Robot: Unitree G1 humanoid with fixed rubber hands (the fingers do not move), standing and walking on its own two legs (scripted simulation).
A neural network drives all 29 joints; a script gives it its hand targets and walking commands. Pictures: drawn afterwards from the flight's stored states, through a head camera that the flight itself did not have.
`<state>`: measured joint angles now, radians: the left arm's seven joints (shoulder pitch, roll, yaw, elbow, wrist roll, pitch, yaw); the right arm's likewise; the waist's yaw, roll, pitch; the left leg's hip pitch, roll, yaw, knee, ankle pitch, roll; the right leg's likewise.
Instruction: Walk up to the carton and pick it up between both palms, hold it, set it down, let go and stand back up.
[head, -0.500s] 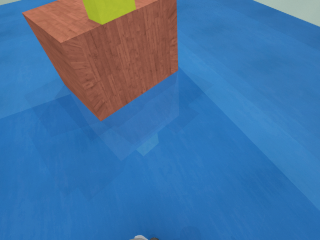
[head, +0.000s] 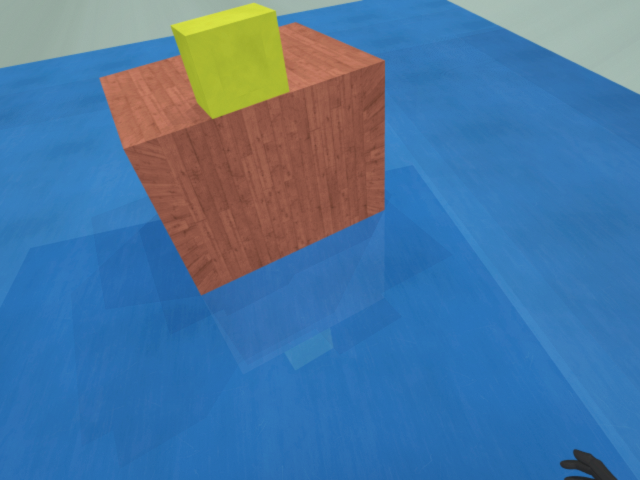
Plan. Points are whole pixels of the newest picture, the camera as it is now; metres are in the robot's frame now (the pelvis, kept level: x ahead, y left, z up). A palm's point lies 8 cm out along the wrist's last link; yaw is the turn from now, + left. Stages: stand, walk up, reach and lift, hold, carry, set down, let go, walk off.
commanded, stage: walk up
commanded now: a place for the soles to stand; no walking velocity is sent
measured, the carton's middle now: (233, 60) +1.32 +0.34 +0.07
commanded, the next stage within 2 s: none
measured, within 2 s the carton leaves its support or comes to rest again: neither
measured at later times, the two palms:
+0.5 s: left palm (172, 449) +0.22 +0.24 -0.09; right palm (555, 340) +0.41 -0.36 -0.13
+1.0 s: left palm (248, 336) +0.37 +0.14 -0.05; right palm (541, 223) +0.68 -0.42 -0.12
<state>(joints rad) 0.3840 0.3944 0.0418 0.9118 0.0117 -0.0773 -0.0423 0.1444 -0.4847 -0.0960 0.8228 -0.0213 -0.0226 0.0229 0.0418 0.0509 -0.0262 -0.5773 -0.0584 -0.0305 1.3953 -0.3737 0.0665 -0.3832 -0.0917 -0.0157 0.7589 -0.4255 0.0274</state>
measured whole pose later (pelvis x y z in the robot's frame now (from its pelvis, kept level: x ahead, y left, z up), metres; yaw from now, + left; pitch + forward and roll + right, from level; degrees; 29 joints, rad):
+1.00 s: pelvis +0.48 -0.16 +0.01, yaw +19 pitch +1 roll +4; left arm 0.39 0.39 0.04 0.89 0.01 -0.08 -0.02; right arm 0.26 -0.45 -0.07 0.82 -0.02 -0.05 0.03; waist 0.04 0.07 0.03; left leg -0.53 -0.06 -0.04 1.19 -0.37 0.10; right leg -0.29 -0.13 -0.08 0.60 -0.32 0.01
